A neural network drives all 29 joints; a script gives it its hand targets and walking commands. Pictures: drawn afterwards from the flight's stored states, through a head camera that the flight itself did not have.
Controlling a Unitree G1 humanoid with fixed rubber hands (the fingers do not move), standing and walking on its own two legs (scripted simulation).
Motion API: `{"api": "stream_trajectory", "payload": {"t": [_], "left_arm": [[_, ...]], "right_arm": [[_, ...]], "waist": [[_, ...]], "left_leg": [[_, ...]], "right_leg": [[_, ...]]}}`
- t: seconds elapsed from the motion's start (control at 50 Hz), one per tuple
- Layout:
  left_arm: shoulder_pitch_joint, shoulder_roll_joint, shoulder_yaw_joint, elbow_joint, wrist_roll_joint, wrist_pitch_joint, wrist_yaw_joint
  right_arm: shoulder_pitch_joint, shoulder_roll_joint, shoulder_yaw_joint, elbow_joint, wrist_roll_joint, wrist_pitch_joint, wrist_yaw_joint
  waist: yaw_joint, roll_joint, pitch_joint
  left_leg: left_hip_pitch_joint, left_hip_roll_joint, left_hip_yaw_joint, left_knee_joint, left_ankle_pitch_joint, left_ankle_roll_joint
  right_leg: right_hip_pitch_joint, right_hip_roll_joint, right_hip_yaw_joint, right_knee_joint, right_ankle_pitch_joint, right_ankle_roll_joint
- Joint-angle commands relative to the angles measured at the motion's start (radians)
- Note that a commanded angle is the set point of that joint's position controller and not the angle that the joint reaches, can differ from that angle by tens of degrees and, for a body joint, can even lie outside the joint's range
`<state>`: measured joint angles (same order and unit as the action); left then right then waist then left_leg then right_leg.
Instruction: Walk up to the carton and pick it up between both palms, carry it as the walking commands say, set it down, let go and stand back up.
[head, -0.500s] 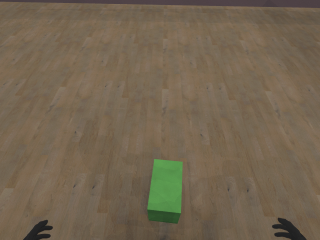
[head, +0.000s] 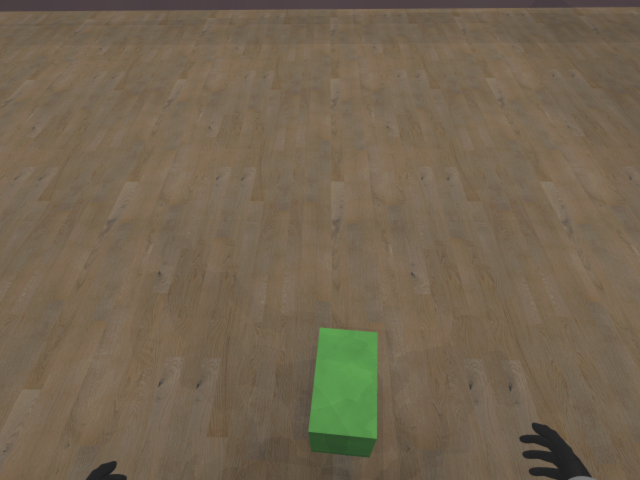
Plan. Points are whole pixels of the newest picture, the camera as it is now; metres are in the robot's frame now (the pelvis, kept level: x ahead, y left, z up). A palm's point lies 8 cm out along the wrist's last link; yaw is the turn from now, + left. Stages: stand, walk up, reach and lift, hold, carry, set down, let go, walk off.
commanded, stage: walk up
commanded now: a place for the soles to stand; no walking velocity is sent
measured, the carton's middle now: (344, 391) +0.44 -0.04 -0.66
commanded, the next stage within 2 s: reach and lift in 0.78 s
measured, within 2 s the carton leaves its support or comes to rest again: neither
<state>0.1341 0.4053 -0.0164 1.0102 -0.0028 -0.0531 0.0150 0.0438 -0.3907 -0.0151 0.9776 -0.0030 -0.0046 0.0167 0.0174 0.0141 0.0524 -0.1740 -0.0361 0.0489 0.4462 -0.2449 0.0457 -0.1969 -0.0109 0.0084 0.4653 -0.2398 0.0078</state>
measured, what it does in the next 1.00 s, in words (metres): stands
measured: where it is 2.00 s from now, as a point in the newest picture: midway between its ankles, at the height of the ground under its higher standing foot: outside the picture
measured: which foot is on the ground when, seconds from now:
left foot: down 0.00-1.00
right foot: down 0.00-1.00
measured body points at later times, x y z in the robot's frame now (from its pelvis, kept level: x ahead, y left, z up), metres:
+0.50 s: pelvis -0.01 +0.00 +0.00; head +0.02 -0.01 +0.45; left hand +0.12 +0.32 -0.11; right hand +0.10 -0.34 -0.11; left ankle +0.00 +0.09 -0.74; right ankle +0.01 -0.12 -0.74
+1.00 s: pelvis -0.02 -0.01 -0.01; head +0.05 -0.02 +0.43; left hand +0.18 +0.28 -0.10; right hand +0.16 -0.32 -0.11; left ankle +0.00 +0.09 -0.74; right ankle +0.01 -0.12 -0.74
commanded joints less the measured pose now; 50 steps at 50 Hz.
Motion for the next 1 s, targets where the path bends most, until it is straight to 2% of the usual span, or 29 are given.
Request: {"api": "stream_trajectory", "payload": {"t": [0.0,0.24,0.28,0.5,0.76,0.78,0.8,0.84,0.88,0.92,0.98], "left_arm": [[-0.042,0.185,0.036,-0.024,-0.005,-0.007,0.005],[-0.099,0.175,0.042,0.011,0.006,0.004,0.001],[-0.091,0.196,0.052,0.005,0.006,0.002,0.006],[-0.066,0.201,0.06,-0.024,0.014,0.016,0.006],[-0.043,0.217,0.067,-0.053,0.019,0.018,0.004],[-0.269,0.101,0.175,-0.404,0.027,0.109,-0.03],[-0.232,0.101,0.164,-0.435,0.05,0.16,-0.042],[-0.153,0.106,0.157,-0.43,0.07,0.233,-0.061],[-0.108,0.086,0.198,-0.444,0.101,0.27,-0.06],[-0.1,0.07,0.215,-0.467,0.111,0.284,-0.062],[-0.127,0.06,0.215,-0.483,0.093,0.283,-0.074]], "right_arm": [[-0.057,-0.187,-0.037,-0.018,0.001,-0.016,-0.007],[-0.091,-0.178,-0.037,0.033,-0.007,-0.017,-0.009],[-0.081,-0.193,-0.05,0.024,-0.011,-0.005,-0.007],[-0.053,-0.204,-0.07,-0.023,-0.019,0.014,0.0],[-0.03,-0.206,-0.081,-0.051,-0.021,0.022,0.005],[-0.146,-0.092,-0.142,-0.401,-0.028,0.067,0.032],[-0.146,-0.096,-0.147,-0.405,-0.051,0.113,0.047],[-0.075,-0.14,-0.23,-0.433,-0.067,0.168,0.046],[-0.013,-0.146,-0.258,-0.455,-0.075,0.206,0.04],[0.036,-0.11,-0.233,-0.455,-0.061,0.229,0.039],[0.017,-0.068,-0.211,-0.461,-0.04,0.233,0.031]], "waist": [[-0.006,-0.032,-0.109],[-0.007,-0.006,-0.092],[-0.008,-0.006,-0.088],[-0.009,-0.012,-0.079],[-0.018,-0.034,-0.065],[0.057,0.016,0.007],[0.031,0.047,0.053],[-0.032,0.031,0.063],[-0.068,0.015,0.015],[-0.067,-0.009,-0.027],[-0.062,-0.067,-0.052]], "left_leg": [[0.087,0.154,-0.139,-0.111,0.213,-0.006],[0.111,0.166,-0.1,-0.175,0.162,-0.015],[0.107,0.16,-0.085,-0.143,0.177,-0.008],[0.079,0.174,-0.083,-0.112,0.049,0.027],[0.079,0.166,-0.069,-0.072,-0.027,0.025],[-0.086,0.037,-0.068,-0.016,-0.099,-0.066],[-0.113,0.063,-0.065,-0.005,-0.164,-0.047],[-0.099,0.056,-0.065,-0.006,-0.21,-0.051],[-0.08,0.042,-0.059,-0.009,-0.169,-0.041],[-0.083,0.034,-0.057,0.01,-0.08,-0.027],[-0.072,0.012,-0.044,0.095,0.029,-0.028]], "right_leg": [[0.025,-0.109,0.105,-0.085,0.284,-0.045],[0.033,-0.105,0.113,-0.138,0.269,-0.04],[0.019,-0.11,0.118,-0.116,0.316,-0.047],[-0.049,-0.08,0.125,-0.054,0.191,-0.06],[-0.11,-0.082,0.183,-0.053,0.142,-0.075],[-0.157,0.034,-0.019,0.014,-0.084,-0.002],[-0.16,0.05,-0.042,0.036,-0.125,0.001],[-0.102,0.059,-0.07,0.047,-0.104,-0.001],[-0.018,0.071,-0.075,0.042,-0.065,0.0],[0.046,0.078,-0.066,0.06,0.015,0.013],[-0.001,0.052,-0.026,0.082,0.086,0.017]]}}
